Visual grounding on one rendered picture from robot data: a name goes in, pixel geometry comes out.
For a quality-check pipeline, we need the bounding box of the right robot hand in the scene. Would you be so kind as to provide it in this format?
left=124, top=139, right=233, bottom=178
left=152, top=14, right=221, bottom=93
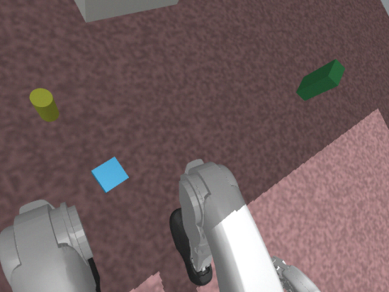
left=271, top=256, right=321, bottom=292

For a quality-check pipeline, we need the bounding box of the right robot foot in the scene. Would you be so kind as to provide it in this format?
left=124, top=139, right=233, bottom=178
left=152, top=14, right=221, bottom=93
left=170, top=208, right=213, bottom=286

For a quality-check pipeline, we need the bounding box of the left robot foot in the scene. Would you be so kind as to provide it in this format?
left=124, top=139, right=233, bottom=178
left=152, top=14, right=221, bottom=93
left=88, top=257, right=101, bottom=292

